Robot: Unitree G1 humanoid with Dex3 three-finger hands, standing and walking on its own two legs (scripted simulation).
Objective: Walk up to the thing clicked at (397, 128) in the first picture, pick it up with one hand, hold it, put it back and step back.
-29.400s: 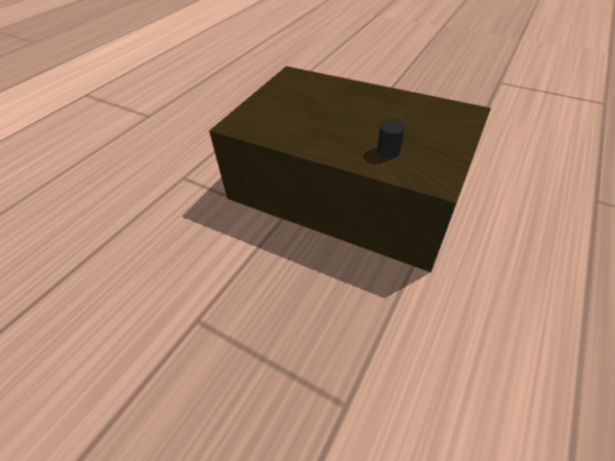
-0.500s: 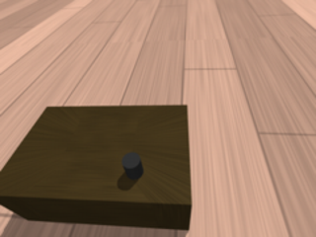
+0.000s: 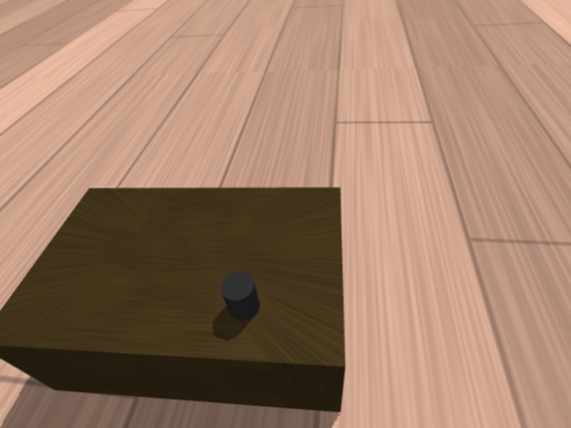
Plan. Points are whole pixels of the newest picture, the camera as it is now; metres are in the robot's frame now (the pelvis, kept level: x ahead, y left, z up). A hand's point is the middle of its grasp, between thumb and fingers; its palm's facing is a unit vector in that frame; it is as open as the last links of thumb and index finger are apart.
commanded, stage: home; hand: left
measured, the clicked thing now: (241, 296) +0.53 +0.19 -0.34
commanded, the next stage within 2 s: stand in 0.46 s
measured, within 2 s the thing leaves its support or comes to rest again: neither
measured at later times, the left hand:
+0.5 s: hand out of the picture +0.07 +0.24 -0.15, palm faces -0.01 -0.93 -0.37, open 17.7 cm
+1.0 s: hand out of the picture +0.09 +0.23 -0.15, palm faces -0.02 -0.93 -0.36, open 9.8 cm
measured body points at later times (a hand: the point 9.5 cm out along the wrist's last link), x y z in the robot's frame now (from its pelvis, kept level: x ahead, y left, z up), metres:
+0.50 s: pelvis +0.01 -0.01 +0.00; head +0.01 -0.03 +0.45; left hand +0.07 +0.29 -0.12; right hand +0.07 -0.31 -0.14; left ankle -0.02 +0.13 -0.75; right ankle +0.04 -0.12 -0.75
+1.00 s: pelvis +0.01 -0.02 +0.00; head +0.01 -0.03 +0.45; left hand +0.09 +0.28 -0.12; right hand +0.08 -0.31 -0.14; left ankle -0.02 +0.13 -0.75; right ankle +0.04 -0.12 -0.75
